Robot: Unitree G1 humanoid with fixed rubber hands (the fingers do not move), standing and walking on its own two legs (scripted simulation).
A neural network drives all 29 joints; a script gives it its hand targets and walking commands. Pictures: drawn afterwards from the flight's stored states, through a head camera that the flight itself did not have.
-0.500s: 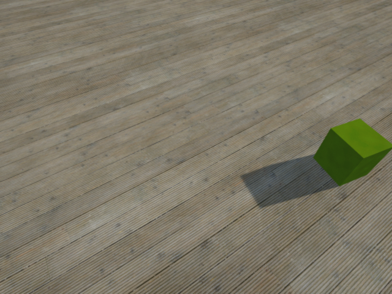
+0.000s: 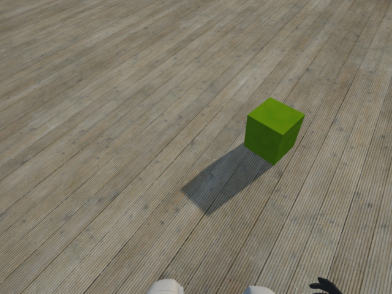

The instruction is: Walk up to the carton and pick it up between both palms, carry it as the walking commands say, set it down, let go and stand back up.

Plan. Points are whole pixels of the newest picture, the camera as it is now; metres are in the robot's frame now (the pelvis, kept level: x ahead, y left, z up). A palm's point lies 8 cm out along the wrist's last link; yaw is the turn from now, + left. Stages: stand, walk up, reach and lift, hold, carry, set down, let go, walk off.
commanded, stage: walk up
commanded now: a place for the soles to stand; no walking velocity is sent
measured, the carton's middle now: (271, 131) +1.08 -0.37 -0.61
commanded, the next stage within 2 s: none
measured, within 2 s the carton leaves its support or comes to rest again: neither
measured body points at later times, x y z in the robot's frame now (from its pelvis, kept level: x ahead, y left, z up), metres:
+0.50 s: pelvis +0.22 -0.01 +0.02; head +0.24 -0.01 +0.47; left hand +0.41 +0.18 -0.10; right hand +0.11 -0.26 -0.09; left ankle +0.22 +0.12 -0.71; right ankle +0.30 -0.18 -0.66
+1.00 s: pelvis +0.43 -0.08 +0.00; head +0.42 -0.09 +0.45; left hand +0.53 +0.16 -0.12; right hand +0.46 -0.35 -0.10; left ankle +0.55 -0.01 -0.72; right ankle +0.35 -0.19 -0.71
